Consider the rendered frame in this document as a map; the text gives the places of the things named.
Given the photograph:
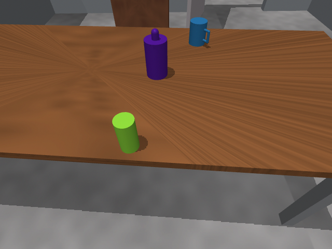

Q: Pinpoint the table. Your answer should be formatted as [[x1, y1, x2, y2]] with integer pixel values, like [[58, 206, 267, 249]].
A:
[[0, 24, 332, 226]]

